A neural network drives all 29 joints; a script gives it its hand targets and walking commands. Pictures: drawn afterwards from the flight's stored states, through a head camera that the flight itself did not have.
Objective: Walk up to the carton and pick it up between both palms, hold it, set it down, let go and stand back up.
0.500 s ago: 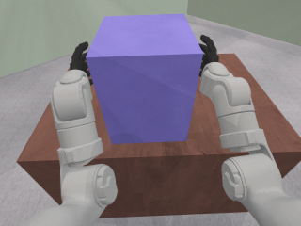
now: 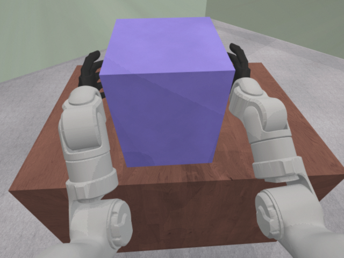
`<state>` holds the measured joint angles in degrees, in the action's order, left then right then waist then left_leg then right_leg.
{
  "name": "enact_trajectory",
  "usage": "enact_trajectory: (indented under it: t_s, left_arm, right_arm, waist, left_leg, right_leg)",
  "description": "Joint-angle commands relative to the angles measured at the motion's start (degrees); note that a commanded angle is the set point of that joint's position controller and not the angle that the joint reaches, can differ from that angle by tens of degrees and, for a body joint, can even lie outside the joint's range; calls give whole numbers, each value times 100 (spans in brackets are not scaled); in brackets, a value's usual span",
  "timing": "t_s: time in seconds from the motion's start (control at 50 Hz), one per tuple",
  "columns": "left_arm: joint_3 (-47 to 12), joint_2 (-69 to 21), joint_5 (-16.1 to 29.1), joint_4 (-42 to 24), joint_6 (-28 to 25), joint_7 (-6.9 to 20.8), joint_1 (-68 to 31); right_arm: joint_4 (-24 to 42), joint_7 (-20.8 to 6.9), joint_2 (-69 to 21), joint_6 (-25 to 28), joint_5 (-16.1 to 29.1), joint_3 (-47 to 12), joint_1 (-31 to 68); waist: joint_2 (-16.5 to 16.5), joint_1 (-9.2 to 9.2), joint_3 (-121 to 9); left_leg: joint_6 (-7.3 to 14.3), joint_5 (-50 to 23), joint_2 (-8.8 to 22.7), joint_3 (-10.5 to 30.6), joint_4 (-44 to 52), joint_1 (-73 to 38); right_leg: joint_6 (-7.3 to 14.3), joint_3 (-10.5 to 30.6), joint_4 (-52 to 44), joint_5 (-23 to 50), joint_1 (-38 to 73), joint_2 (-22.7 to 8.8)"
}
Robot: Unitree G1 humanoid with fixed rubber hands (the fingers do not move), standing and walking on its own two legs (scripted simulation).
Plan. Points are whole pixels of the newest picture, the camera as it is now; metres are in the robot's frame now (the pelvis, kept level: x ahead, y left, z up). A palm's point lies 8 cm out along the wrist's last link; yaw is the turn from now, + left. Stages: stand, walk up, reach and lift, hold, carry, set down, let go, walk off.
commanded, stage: hold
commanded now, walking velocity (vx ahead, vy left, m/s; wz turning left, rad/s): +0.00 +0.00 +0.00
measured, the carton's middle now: (166, 94) +0.40 +0.00 +0.20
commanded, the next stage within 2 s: none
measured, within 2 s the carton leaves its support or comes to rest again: neither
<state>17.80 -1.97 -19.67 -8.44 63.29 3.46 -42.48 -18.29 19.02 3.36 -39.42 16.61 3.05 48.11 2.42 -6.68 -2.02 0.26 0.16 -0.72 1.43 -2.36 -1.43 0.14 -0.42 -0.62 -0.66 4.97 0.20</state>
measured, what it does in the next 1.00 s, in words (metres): stands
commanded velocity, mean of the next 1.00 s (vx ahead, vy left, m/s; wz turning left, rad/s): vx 0.00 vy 0.00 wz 0.00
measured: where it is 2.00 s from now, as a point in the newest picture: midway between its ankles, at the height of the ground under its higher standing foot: outside the picture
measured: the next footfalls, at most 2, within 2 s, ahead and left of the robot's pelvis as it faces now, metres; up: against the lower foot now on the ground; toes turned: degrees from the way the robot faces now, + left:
none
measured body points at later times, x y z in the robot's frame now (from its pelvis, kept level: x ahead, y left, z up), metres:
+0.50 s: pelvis +0.00 -0.02 +0.00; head -0.06 +0.01 +0.44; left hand +0.37 +0.13 +0.24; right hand +0.37 -0.16 +0.25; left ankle +0.02 +0.11 -0.76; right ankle -0.01 -0.12 -0.76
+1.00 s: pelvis +0.00 -0.01 +0.00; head -0.05 +0.03 +0.44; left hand +0.38 +0.13 +0.25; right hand +0.38 -0.16 +0.26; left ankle +0.02 +0.11 -0.76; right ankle -0.01 -0.11 -0.76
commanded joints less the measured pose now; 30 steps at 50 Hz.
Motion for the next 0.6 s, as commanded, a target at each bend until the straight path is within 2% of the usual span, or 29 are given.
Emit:
enact_trajectory:
  t_s: [0.0,0.04,0.08,0.1,0.14,0.22,0.28,0.4,0.5,0.58]
  left_arm:
    - [-2702,-2554,932,-481,-1106,1066,-3988]
    - [-2181,-2212,878,315,-1061,1054,-3563]
    - [-1877,-2219,869,860,-1090,1004,-3550]
    - [-1785,-2272,842,999,-1119,979,-3558]
    - [-1698,-2369,759,1040,-1196,933,-3567]
    - [-1852,-2411,741,625,-1355,937,-3618]
    - [-2131,-2419,824,227,-1410,972,-3730]
    - [-2490,-2422,1032,49,-1471,884,-3937]
    - [-2455,-2408,1083,397,-1480,768,-3982]
    - [-2304,-2379,1036,669,-1481,716,-3964]
  right_arm:
    - [1258,-318,-1670,659,763,-1359,3661]
    - [766,-340,-1386,569,740,-1334,3476]
    - [221,-417,-1368,576,711,-1254,3468]
    - [32,-458,-1402,613,710,-1203,3475]
    - [-157,-495,-1481,705,750,-1157,3493]
    - [73,-355,-1673,795,955,-1370,3461]
    - [386,-266,-1850,839,982,-1478,3448]
    - [734,-259,-2012,920,746,-1444,3568]
    - [625,-315,-1976,933,543,-1290,3685]
    - [424,-369,-1893,928,471,-1182,3715]
  waist:
    - [-562,-337,-3019]
    - [-169,-111,-1777]
    - [-64,2,-1124]
    - [-77,48,-1010]
    - [-150,99,-1109]
    - [-135,-14,-1704]
    - [-174,-148,-1949]
    - [-227,-274,-2025]
    - [-254,-249,-1933]
    - [-279,-198,-1875]
  left_leg:
    - [-473,-1582,-87,5,-1592,-1858]
    - [-414,-581,-47,-89,-1197,-733]
    - [-260,157,-9,-198,-879,70]
    - [-217,258,0,-216,-811,240]
    - [-209,-16,-39,-217,-883,100]
    - [-201,-1065,-223,-133,-1233,-656]
    - [-164,-1209,-284,-95,-1275,-823]
    - [-167,-585,-263,-124,-1250,-671]
    - [-174,6,-213,-168,-1212,-399]
    - [-183,172,-185,-179,-1187,-254]
  right_leg:
    - [-130,-606,898,1391,-263,405]
    - [-94,-592,807,411,-87,303]
    - [-68,-491,863,-61,114,225]
    - [-69,-467,914,-90,198,218]
    - [-96,-456,952,176,259,218]
    - [-331,-452,1032,1556,245,158]
    - [-433,-460,1104,1942,189,125]
    - [-418,-555,1047,1098,-94,207]
    - [-360,-622,999,285,-295,268]
    - [-326,-644,1003,39,-310,292]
